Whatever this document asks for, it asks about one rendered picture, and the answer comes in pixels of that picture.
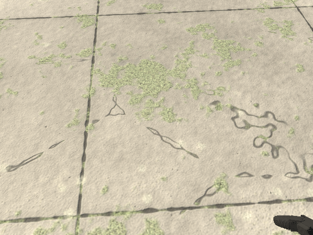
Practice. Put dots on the robot right hand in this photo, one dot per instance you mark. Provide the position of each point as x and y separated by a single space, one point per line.
301 224

